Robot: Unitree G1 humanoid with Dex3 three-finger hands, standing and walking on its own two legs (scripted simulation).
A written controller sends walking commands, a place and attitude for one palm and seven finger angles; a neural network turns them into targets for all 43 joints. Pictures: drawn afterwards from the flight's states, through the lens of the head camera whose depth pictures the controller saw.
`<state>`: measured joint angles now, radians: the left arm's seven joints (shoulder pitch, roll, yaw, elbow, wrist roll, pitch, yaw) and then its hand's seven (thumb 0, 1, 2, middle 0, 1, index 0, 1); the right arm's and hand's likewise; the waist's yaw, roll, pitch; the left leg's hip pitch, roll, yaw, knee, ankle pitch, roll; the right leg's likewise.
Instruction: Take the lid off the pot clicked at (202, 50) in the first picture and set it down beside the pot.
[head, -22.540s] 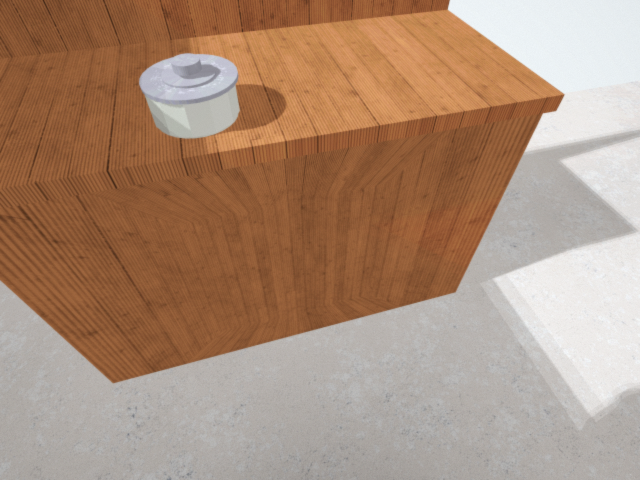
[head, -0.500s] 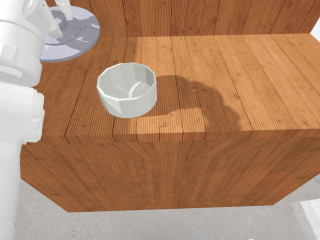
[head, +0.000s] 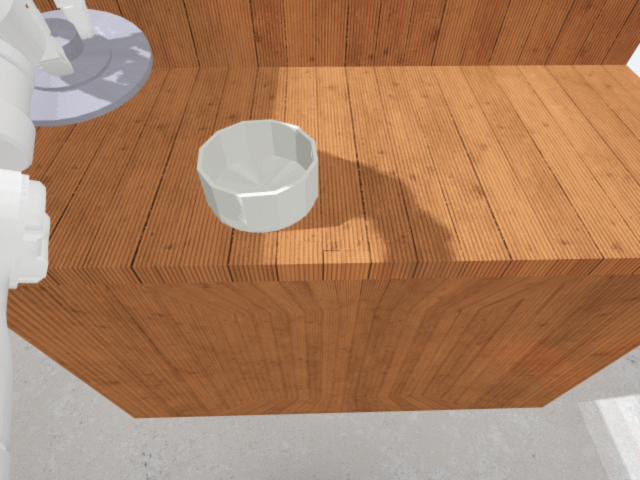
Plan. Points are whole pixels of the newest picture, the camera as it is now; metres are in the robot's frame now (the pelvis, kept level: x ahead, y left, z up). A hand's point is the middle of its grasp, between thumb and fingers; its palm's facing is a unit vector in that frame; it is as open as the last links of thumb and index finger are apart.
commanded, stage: move the lid sideways beside the pot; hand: left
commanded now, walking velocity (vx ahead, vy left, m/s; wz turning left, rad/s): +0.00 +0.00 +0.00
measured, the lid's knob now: (53, 41) +0.50 +0.26 +0.29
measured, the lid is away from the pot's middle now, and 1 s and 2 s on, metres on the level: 0.19 0.22 0.22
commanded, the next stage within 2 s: lower the lid onto the table in 0.52 s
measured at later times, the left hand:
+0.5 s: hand (1, 33) +0.48 +0.29 +0.31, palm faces -0.19 -0.14 -0.97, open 8.0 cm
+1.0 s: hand (27, 55) +0.48 +0.28 +0.29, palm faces -0.23 -0.20 -0.95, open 8.0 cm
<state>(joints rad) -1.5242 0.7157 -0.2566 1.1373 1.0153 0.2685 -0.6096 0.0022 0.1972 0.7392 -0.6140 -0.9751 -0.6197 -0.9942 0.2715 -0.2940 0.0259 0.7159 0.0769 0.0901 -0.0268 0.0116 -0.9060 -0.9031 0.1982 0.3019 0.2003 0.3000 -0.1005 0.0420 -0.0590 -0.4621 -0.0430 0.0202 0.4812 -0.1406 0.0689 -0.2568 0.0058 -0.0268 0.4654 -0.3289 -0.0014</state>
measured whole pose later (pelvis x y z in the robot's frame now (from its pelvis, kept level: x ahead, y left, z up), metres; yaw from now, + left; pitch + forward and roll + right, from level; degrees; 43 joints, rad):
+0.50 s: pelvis +0.01 +0.00 +0.00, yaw +0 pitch +8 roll -1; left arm -1.52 0.82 -0.21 1.17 1.04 0.24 -0.62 0.00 0.20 0.74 -0.61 -0.98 -0.62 -1.00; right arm 0.27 -0.30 0.03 0.71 0.08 0.12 -0.03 0.01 -0.91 -0.90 0.20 0.30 0.20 0.30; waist -0.10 0.05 -0.05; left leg -0.47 -0.04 0.02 0.49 -0.15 0.07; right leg -0.26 0.01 -0.02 0.45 -0.33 0.00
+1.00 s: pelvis +0.01 +0.00 +0.00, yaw +0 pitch +8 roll -1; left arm -1.52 0.77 -0.22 1.22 1.03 0.32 -0.61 0.00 0.20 0.74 -0.61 -0.98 -0.62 -0.99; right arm 0.28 -0.30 0.03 0.73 0.08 0.09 -0.03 0.01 -0.91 -0.90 0.20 0.30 0.20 0.30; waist -0.11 0.05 -0.05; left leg -0.47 -0.04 0.01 0.49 -0.16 0.07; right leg -0.26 0.01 -0.03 0.45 -0.33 0.00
